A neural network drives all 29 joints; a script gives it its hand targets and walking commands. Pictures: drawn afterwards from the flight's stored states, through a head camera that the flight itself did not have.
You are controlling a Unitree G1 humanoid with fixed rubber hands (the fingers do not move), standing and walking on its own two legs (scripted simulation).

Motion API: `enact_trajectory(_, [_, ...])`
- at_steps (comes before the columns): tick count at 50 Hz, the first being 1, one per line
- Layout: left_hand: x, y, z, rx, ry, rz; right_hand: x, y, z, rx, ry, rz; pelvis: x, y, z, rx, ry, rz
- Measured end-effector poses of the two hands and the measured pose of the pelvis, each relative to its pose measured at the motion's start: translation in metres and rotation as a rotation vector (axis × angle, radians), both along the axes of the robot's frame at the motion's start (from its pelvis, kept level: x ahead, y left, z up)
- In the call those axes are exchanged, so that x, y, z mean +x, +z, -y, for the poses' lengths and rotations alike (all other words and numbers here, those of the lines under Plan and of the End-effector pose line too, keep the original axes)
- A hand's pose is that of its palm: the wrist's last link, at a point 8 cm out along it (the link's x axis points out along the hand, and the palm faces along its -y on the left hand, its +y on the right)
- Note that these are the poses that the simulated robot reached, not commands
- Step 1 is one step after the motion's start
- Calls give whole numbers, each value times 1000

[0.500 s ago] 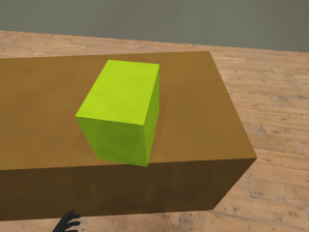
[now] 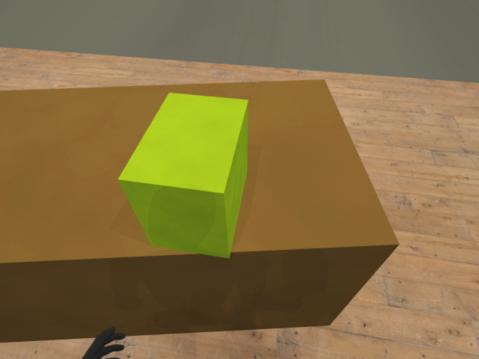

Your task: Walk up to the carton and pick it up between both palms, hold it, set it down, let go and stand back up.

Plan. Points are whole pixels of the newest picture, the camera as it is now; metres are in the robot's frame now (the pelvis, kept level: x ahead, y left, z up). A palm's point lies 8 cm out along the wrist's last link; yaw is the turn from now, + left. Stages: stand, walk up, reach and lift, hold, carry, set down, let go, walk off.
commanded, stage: walk up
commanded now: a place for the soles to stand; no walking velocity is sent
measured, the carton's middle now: (198, 174) +0.48 +0.08 +0.02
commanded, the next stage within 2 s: none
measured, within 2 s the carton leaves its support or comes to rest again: neither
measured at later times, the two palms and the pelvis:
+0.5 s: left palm out of the picture +0.13 +0.25 -0.08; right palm out of the picture +0.07 -0.27 -0.11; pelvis +0.00 +0.00 +0.00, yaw +0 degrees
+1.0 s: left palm out of the picture +0.13 +0.25 -0.08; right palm out of the picture +0.07 -0.27 -0.11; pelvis +0.00 +0.00 +0.00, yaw +0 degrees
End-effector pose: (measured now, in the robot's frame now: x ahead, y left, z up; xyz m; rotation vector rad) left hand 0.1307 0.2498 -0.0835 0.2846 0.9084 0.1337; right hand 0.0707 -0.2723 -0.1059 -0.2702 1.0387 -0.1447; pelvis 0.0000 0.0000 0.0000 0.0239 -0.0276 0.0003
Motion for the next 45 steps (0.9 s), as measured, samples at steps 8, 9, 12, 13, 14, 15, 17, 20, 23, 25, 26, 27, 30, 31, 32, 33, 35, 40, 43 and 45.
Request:
enact_trajectory(8, [2,-7,0,-8,-14,4,-7,0,1,-11,-11,-10,-1,-4,0,2,-7,16])
enact_trajectory(9, [2,-7,1,-9,-15,7,-7,0,3,-12,-13,-8,-1,-5,1,2,-7,18])
enact_trajectory(12, [4,-7,5,-10,-17,17,-3,-1,7,-12,-14,2,0,-6,3,2,-7,21])
enact_trajectory(13, [4,-6,6,-9,-17,20,-2,-1,8,-11,-14,6,0,-6,4,2,-7,21])
enact_trajectory(14, [4,-5,7,-8,-16,22,0,-2,9,-9,-13,10,0,-6,5,2,-6,21])
enact_trajectory(15, [4,-5,7,-6,-15,24,1,-2,10,-7,-12,13,0,-6,6,2,-5,19])
enact_trajectory(17, [4,-3,8,-1,-12,25,4,-3,10,-4,-7,16,0,-6,6,2,0,15])
enact_trajectory(20, [1,0,5,4,-3,16,4,-3,7,0,0,13,-1,-3,5,1,6,9])
enact_trajectory(23, [-1,1,2,5,2,4,1,-2,3,3,3,3,-1,-1,2,1,5,3])
enact_trajectory(25, [-3,1,0,4,2,-2,-2,-1,0,4,2,-4,-2,0,1,1,3,1])
enact_trajectory(26, [-3,0,-1,3,1,-4,-4,-1,-1,3,1,-8,-2,0,0,1,1,1])
enact_trajectory(27, [-3,-1,-2,2,-1,-5,-5,-1,-2,2,0,-11,-2,0,-1,2,-1,2])
enact_trajectory(30, [-3,-4,-3,-2,-6,-5,-9,0,-2,-4,-5,-18,-2,-2,-1,3,-4,7])
enact_trajectory(31, [-3,-5,-2,-3,-7,-5,-10,0,-1,-6,-7,-19,-2,-2,-1,3,-5,9])
enact_trajectory(32, [-2,-6,-2,-5,-9,-4,-10,0,0,-8,-9,-19,-2,-3,0,3,-5,11])
enact_trajectory(33, [-2,-7,-1,-7,-11,-2,-10,0,1,-10,-10,-17,-2,-3,0,3,-5,13])
enact_trajectory(35, [-1,-8,2,-10,-13,2,-8,-1,4,-12,-13,-12,-1,-5,1,2,-5,17])
enact_trajectory(40, [1,-6,6,-8,-12,16,-1,-2,9,-8,-10,5,0,-6,5,2,-3,17])
enact_trajectory(43, [1,-4,6,-3,-5,16,3,-2,8,-5,-3,8,0,-5,5,0,5,12])
enact_trajectory(45, [-1,-2,4,0,1,9,3,-2,6,-3,1,6,0,-3,4,0,8,8])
